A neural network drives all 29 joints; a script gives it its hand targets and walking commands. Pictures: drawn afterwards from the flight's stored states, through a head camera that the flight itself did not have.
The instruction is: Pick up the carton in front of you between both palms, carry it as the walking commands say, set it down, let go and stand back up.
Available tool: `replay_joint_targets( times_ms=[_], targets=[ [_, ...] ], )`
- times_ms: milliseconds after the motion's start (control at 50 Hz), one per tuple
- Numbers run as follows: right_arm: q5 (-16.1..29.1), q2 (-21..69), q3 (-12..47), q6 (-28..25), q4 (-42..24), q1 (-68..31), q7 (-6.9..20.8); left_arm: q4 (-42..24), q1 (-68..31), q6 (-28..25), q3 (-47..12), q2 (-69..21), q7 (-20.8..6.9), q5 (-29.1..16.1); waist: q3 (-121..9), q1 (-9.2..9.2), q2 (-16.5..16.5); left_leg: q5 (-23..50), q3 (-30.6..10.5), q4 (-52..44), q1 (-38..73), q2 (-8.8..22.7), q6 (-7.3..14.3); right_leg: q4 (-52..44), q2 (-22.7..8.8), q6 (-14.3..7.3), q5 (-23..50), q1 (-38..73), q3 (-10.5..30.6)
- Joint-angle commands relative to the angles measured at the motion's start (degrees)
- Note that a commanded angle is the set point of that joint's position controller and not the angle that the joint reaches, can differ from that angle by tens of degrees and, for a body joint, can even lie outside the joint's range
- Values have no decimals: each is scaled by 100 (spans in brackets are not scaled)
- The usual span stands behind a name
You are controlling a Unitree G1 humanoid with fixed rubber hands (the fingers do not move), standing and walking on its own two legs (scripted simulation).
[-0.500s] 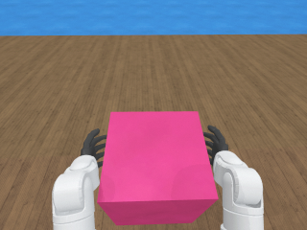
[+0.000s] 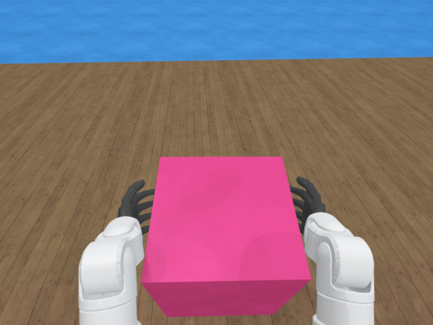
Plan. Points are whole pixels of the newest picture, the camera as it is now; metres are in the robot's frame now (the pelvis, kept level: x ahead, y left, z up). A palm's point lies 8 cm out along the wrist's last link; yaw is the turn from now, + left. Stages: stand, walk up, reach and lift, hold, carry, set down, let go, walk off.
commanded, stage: carry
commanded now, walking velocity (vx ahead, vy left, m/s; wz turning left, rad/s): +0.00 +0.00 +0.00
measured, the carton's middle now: (221, 241) +0.27 +0.00 +0.03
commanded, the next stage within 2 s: none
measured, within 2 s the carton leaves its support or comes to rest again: neither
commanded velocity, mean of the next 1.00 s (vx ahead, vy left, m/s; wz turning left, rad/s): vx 0.03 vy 0.00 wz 0.00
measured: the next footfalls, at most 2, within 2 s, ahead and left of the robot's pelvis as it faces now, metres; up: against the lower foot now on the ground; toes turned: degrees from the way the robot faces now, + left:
left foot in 0.22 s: +0.12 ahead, +0.12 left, +0.00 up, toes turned +10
left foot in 1.50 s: +0.37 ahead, +0.12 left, +0.00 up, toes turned +6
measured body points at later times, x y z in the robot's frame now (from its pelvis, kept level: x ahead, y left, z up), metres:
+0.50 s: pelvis +0.16 +0.01 +0.01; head +0.14 +0.01 +0.46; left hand +0.46 +0.17 +0.11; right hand +0.46 -0.13 +0.12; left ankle +0.09 +0.11 -0.72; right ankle +0.13 -0.08 -0.72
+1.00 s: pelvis +0.15 +0.02 +0.01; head +0.19 +0.02 +0.46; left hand +0.53 +0.18 +0.12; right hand +0.54 -0.13 +0.12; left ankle +0.09 +0.11 -0.72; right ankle +0.13 -0.08 -0.72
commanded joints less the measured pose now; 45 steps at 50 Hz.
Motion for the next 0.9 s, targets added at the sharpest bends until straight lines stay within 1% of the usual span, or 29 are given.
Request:
replay_joint_targets(
  times_ms=[0,20,40,60,80,100,120,140,160,180,200,220,240,260,280,320,340,360,420,460,520,620,740,820,880],
  targets=[
    [2224,4669,4078,227,-119,-2422,1466,53,-2451,92,-3927,-4740,-1454,-2224,-2576,151,-1234,-300,-470,3221,-2636,-351,-267,137,-2316,-1019,5302,4927,2797],
    [2184,4730,4057,211,-36,-2241,1467,110,-2223,49,-3906,-4862,-1473,-2272,-2664,113,-1063,-636,-929,3616,-2754,-274,-173,-330,-2424,-1221,4257,4492,2858],
    [2180,4890,4097,157,-79,-2408,1480,68,-2326,-10,-3960,-5086,-1492,-2308,-2558,88,-1007,-524,-1115,3475,-2778,-117,-44,-559,-2223,-1122,3208,4122,2587],
    [2193,5052,4162,97,-116,-2597,1490,-5,-2482,-65,-4026,-5303,-1513,-2343,-2307,54,-691,-422,-1187,2688,-2526,131,38,-719,-2048,-837,2732,3488,2121],
    [2228,5174,4224,36,-192,-2748,1488,-43,-2634,-118,-4069,-5479,-1531,-2386,-2064,12,-610,-382,-1189,1581,-2274,258,53,-772,-1808,-543,2347,3011,1739],
    [2279,5384,4267,-6,-150,-2765,1479,-103,-2790,-154,-4082,-5551,-1536,-2422,-2006,8,-649,-393,-951,964,-1904,86,30,-838,-1642,-464,1974,2688,1492],
    [2287,5454,4291,-55,-145,-2651,1465,-138,-2753,-177,-4095,-5571,-1540,-2438,-2056,26,-693,-260,-793,574,-1708,-44,5,-841,-1592,-473,1724,2647,1364],
    [2268,5465,4300,-95,-158,-2517,1449,-143,-2610,-201,-4106,-5560,-1545,-2437,-2206,55,-712,46,-695,246,-1595,-78,-6,-766,-1574,-483,1553,2739,1290],
    [2233,5462,4306,-127,-152,-2387,1433,-158,-2516,-224,-4117,-5525,-1547,-2428,-2312,40,-712,629,-555,-93,-1430,-51,-18,-584,-1506,-419,1585,2766,1117],
    [2195,5443,4307,-151,-157,-2290,1424,-171,-2449,-242,-4133,-5472,-1551,-2413,-2347,8,-666,1417,-443,-523,-1178,23,-44,-403,-1404,-299,1521,2655,905],
    [2180,5400,4309,-158,-190,-2264,1422,-205,-2422,-256,-4150,-5416,-1555,-2391,-2319,5,-655,2013,-446,-697,-952,146,-63,-257,-1281,-160,1225,2464,794],
    [2185,5347,4318,-147,-236,-2290,1425,-250,-2443,-255,-4155,-5342,-1558,-2363,-2279,-13,-567,2315,-598,-769,-819,421,-74,-169,-1183,-8,803,2261,685],
    [2183,5289,4312,-130,-287,-2443,1423,-336,-2604,-224,-4164,-5270,-1567,-2385,-2079,4,-229,2884,-840,-550,-927,697,-35,-7,-1023,124,554,2135,598],
    [2191,5202,4280,-91,-284,-2567,1422,-347,-2740,-175,-4161,-5193,-1565,-2431,-1882,9,32,3393,-840,-281,-958,769,23,120,-969,201,781,2027,708],
    [2205,5111,4247,-39,-193,-2538,1422,-302,-2769,-119,-4135,-5065,-1551,-2433,-1782,-3,74,3654,-824,-195,-995,775,44,274,-975,235,1056,2003,734],
    [2203,4895,4180,46,0,-2502,1416,-145,-2786,-14,-4076,-4815,-1512,-2378,-1763,6,-4,4245,-830,-81,-1053,732,75,597,-957,249,1623,2063,767],
    [2195,4786,4151,82,101,-2552,1410,-31,-2823,29,-4049,-4705,-1491,-2344,-1784,14,6,4577,-817,24,-1030,691,83,723,-935,247,1881,2042,770],
    [2192,4687,4129,113,202,-2650,1403,86,-2903,61,-4023,-4608,-1472,-2319,-1807,17,16,4812,-800,90,-992,666,84,798,-911,251,1993,1997,765],
    [2219,4516,4072,160,486,-3218,1376,429,-3469,105,-3968,-4482,-1426,-2337,-1766,6,84,5230,-782,157,-873,655,99,876,-838,286,1770,1805,756],
    [2283,4496,4008,154,705,-3672,1347,670,-3936,100,-3904,-4482,-1397,-2406,-1749,-10,91,5281,-774,168,-815,645,107,868,-813,297,1674,1752,776],
    [2391,4585,3873,94,1126,-4308,1291,1139,-4546,37,-3764,-4582,-1354,-2515,-1831,-44,34,5136,-760,183,-741,612,100,850,-810,293,1761,1821,818],
    [2643,4888,3678,-8,1510,-5409,1190,1532,-5572,-89,-3545,-4892,-1244,-2735,-2095,-67,-58,4896,-740,253,-622,563,94,857,-825,258,1998,2010,887],
    [2797,5140,3350,-75,2103,-6474,1106,2039,-6610,-168,-3189,-5024,-1113,-2798,-2342,-56,-72,4821,-748,332,-552,545,137,907,-830,200,2093,2112,946],
    [2830,5335,3115,-91,2450,-6922,1077,2350,-7103,-182,-2961,-5188,-1068,-2817,-2476,-47,-56,4828,-763,374,-503,551,174,940,-828,168,2043,2112,978],
    [2791,5487,2954,-61,2572,-7077,1065,2495,-7266,-155,-2821,-5352,-1062,-2795,-2564,-43,-45,4835,-767,400,-480,559,193,960,-832,152,2005,2098,990]
  ],
)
